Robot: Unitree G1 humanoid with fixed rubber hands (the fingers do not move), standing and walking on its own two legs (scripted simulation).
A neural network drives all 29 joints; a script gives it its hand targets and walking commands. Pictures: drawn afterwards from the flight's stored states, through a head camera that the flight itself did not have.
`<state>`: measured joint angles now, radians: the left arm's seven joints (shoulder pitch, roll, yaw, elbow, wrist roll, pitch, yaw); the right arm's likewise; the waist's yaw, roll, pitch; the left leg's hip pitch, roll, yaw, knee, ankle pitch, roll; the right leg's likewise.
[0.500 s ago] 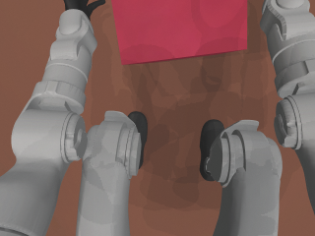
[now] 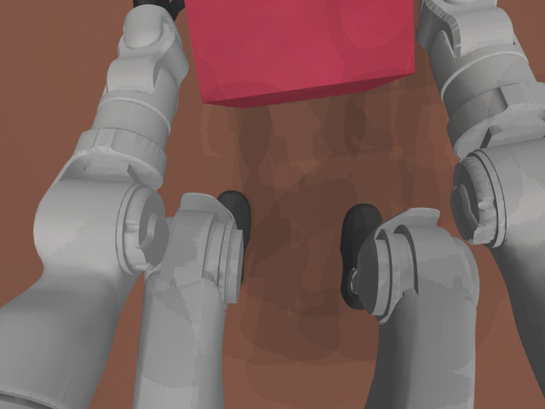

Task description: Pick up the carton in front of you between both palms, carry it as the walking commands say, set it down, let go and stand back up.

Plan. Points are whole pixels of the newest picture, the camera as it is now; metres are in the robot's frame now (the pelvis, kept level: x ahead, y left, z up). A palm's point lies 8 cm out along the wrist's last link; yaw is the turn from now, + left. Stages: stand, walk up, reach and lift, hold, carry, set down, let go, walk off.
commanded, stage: reach and lift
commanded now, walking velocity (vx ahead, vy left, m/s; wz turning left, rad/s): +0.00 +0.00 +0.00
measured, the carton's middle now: (295, 14) +0.54 +0.01 -0.25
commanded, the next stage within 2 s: none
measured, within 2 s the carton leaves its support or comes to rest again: leaves its support in 0.12 s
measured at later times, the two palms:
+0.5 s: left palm out of the picture +0.50 +0.15 -0.03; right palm out of the picture +0.52 -0.14 -0.03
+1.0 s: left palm out of the picture +0.47 +0.15 +0.12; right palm out of the picture +0.48 -0.15 +0.12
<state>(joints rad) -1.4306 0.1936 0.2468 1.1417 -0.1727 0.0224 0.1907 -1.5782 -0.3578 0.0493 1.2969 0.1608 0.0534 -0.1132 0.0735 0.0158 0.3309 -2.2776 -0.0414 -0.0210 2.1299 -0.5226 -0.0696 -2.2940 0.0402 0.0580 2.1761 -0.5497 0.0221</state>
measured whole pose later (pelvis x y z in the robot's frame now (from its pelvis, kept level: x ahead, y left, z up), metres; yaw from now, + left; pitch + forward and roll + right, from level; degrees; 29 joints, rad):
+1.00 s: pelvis +0.02 +0.00 +0.17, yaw -3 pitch +40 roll +1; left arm -0.84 -0.07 0.48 0.58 0.17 0.36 0.07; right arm -0.91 0.00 -0.36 0.69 -0.18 0.36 -0.04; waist 0.04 -0.01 -0.21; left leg -1.81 -0.10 -0.10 1.61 -0.49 -0.07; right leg -1.82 0.11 0.10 1.62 -0.50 0.05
